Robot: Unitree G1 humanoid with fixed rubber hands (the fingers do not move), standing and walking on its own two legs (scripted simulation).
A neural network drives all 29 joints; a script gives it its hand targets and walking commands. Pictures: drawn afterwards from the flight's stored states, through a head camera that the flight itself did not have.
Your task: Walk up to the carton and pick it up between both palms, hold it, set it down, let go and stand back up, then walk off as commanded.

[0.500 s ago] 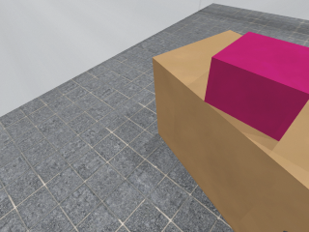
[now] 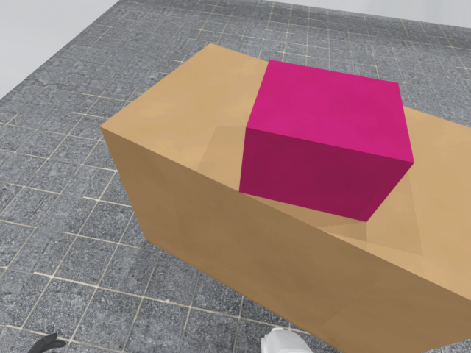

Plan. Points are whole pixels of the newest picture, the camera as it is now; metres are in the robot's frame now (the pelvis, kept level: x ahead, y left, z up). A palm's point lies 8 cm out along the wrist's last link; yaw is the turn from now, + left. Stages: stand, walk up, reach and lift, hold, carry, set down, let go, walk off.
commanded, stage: walk up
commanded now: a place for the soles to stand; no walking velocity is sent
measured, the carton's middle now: (316, 138) +0.56 -0.22 +0.02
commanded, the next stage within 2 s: none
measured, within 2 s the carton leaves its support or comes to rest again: neither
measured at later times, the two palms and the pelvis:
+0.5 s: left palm (33, 284) +0.29 +0.36 -0.09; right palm (371, 315) +0.20 -0.27 -0.10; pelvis +0.16 +0.07 -0.02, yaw -18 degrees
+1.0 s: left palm (81, 220) +0.45 +0.33 -0.13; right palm out of the picture -0.01 -0.22 -0.08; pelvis +0.16 +0.12 -0.04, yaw -33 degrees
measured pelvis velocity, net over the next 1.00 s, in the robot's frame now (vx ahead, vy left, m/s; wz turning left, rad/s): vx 0.16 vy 0.12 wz -0.58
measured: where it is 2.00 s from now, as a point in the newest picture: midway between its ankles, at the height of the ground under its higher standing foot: outside the picture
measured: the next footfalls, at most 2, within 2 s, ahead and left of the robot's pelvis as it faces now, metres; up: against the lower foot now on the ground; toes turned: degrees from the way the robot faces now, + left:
right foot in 0.24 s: +0.17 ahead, -0.10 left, +0.00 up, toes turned -17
left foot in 0.56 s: +0.34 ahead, +0.22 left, +0.00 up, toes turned -16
